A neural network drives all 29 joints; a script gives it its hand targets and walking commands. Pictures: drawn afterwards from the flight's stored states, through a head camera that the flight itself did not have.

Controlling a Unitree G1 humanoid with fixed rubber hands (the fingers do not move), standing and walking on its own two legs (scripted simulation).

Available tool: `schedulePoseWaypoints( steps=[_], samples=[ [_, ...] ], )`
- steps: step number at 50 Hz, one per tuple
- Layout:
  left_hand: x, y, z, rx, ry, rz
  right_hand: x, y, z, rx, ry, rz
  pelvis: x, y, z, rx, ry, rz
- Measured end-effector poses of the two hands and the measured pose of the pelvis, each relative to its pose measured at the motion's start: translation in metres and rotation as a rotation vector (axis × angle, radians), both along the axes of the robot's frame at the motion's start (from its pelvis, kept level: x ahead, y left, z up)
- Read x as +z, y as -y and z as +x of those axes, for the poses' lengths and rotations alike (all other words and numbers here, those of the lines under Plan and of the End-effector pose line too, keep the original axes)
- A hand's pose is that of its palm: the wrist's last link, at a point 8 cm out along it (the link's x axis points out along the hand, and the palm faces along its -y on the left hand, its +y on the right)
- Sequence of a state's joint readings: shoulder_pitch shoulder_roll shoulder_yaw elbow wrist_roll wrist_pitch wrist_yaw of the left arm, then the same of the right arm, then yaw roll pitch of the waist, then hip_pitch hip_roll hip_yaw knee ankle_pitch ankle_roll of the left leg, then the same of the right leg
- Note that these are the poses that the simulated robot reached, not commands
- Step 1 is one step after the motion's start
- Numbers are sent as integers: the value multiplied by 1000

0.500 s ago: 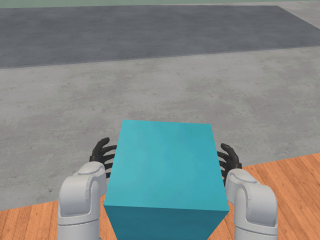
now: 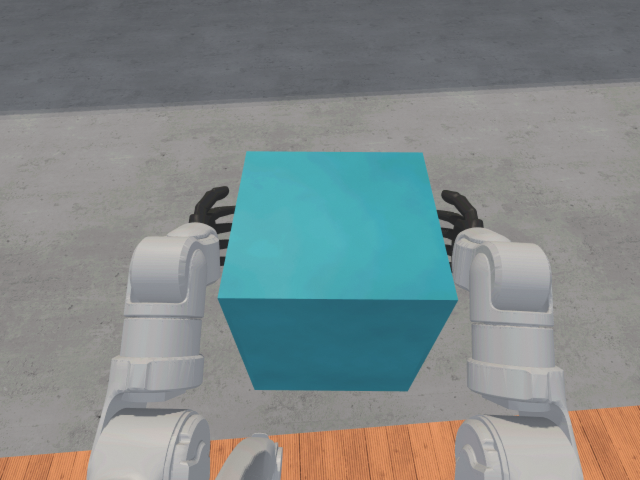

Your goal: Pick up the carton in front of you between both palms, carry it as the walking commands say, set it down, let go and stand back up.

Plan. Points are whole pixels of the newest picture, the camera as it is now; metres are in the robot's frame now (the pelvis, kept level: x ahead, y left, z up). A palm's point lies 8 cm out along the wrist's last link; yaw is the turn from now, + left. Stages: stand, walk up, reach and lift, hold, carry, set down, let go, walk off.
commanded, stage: carry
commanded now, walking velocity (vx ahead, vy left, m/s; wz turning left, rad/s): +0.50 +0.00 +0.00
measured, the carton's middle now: (332, 279) +0.37 +0.02 +0.03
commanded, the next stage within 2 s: none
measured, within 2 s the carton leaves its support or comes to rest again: neither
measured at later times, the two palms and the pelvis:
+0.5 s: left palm (273, 66) +0.73 +0.15 +0.10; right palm (456, 76) +0.70 -0.15 +0.11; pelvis +0.34 +0.03 +0.00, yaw +0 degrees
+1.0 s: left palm (279, 23) +1.08 +0.20 +0.01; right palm (404, 24) +1.09 -0.10 +0.01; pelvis +0.71 +0.03 -0.09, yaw -1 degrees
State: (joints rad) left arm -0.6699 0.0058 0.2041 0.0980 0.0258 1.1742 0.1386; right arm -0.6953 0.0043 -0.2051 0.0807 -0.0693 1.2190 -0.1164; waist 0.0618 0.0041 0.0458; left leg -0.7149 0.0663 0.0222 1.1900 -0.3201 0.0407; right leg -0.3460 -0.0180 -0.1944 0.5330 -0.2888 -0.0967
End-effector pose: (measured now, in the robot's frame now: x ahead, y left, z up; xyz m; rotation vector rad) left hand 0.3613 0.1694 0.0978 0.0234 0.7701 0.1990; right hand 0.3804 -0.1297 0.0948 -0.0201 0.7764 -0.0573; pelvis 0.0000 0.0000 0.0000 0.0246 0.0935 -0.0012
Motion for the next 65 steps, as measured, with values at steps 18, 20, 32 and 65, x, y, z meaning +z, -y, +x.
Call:
schedulePoseWaypoints(
  steps=[18,20,32,65],
  samples=[
    [-16,9,267,-96,-7,-81,-11,8,220,-169,-8,-14,4,-37,245,-8,-13,-40],
    [-11,14,295,-99,17,-94,-4,12,245,-185,16,-13,7,-36,269,-6,-18,-46],
    [0,18,471,-46,191,-2,-4,19,452,-79,189,28,-68,-13,465,-7,53,8],
    [-56,6,910,-106,93,-108,-45,5,859,-228,94,19,-54,-47,902,-34,-30,-74]
  ],
)
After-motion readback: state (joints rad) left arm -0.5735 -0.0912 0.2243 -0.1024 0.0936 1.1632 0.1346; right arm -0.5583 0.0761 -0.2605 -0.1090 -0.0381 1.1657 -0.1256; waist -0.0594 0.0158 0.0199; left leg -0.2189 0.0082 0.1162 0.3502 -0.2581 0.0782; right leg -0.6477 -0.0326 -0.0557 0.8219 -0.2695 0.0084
